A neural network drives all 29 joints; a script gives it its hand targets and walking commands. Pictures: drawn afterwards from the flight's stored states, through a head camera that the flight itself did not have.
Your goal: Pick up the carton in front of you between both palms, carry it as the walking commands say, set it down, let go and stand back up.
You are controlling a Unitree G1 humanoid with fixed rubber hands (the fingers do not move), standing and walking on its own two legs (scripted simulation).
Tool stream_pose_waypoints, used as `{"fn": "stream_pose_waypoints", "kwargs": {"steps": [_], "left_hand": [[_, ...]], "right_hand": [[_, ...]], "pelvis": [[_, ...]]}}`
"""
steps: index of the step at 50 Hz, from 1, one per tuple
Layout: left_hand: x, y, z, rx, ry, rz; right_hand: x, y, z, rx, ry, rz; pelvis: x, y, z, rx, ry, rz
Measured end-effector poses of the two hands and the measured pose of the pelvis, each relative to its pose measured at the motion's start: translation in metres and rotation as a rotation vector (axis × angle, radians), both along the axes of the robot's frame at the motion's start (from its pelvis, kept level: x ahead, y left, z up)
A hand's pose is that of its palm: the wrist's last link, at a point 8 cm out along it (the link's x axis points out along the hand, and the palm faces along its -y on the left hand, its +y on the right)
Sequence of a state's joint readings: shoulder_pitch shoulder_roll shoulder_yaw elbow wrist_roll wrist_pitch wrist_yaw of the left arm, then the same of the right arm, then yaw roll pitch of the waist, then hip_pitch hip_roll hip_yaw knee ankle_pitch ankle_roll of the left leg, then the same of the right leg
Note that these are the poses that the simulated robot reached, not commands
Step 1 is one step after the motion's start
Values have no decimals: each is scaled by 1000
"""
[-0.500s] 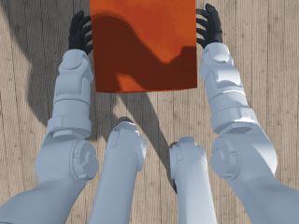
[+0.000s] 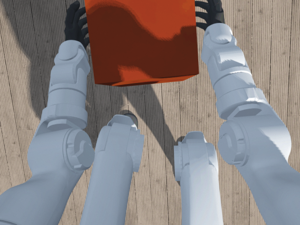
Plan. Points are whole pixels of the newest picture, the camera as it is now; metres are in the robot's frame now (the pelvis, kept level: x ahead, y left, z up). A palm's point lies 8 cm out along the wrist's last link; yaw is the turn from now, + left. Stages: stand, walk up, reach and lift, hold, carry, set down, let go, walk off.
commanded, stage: set down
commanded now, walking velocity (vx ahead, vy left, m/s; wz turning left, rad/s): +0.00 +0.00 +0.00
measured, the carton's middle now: (146, 43) +0.50 +0.11 -0.24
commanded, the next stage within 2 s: none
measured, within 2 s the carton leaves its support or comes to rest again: rests again in 0.62 s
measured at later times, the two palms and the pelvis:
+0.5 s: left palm (80, 43) +0.46 +0.26 -0.19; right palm (210, 32) +0.54 -0.03 -0.19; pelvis +0.00 +0.00 -0.01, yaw +0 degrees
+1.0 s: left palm (70, 51) +0.44 +0.29 -0.21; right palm (223, 37) +0.54 -0.07 -0.21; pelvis -0.01 +0.01 -0.02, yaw +1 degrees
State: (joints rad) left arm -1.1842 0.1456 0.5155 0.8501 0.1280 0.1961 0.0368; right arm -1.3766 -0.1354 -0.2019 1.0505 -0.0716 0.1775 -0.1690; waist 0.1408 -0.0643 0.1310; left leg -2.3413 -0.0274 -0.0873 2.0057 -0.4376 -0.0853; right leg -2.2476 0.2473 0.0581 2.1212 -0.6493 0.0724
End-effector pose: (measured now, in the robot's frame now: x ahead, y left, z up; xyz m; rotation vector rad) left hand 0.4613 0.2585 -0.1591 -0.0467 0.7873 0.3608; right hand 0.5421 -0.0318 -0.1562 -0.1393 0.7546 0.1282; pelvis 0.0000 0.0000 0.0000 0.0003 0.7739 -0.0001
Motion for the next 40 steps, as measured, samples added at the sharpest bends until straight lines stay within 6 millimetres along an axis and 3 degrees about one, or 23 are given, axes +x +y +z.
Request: {"fn": "stream_pose_waypoints", "kwargs": {"steps": [20,40], "left_hand": [[2,1,-25,4,56,-54],[0,4,-30,-17,36,-66]], "right_hand": [[-6,-5,-30,6,41,51],[-6,-6,-34,28,7,89]], "pelvis": [[2,-2,-6,11,-24,-6],[-6,0,-17,18,-79,-4]]}}
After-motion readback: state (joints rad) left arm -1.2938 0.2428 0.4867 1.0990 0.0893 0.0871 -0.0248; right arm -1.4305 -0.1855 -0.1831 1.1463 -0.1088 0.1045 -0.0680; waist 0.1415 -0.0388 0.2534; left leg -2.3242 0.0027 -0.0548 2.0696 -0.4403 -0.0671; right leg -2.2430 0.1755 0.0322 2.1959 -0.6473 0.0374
